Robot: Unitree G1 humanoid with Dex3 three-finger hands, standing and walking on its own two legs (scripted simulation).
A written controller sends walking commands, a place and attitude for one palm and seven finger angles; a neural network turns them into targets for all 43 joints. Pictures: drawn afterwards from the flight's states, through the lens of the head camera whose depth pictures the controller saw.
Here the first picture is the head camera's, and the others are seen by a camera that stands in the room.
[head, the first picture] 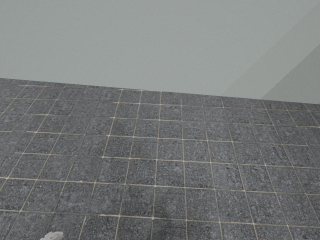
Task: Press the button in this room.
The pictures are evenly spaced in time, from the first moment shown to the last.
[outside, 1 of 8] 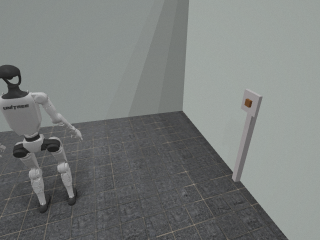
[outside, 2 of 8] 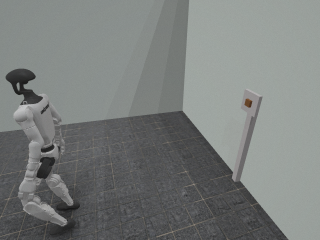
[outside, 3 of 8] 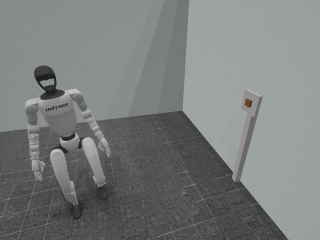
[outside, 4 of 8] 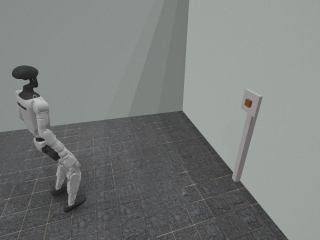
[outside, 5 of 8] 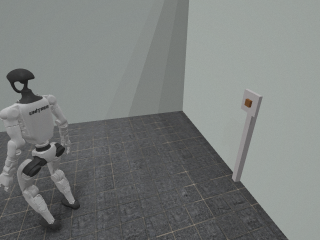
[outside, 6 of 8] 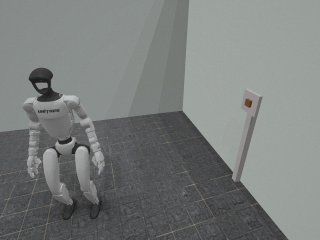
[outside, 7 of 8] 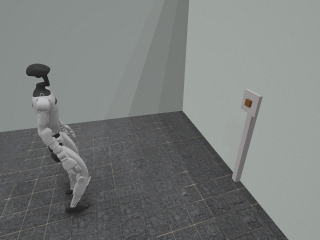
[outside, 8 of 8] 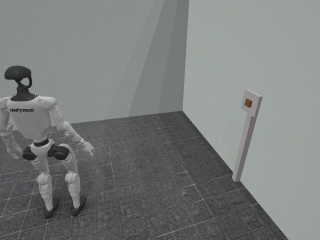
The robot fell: no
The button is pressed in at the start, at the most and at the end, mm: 0 0 0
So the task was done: no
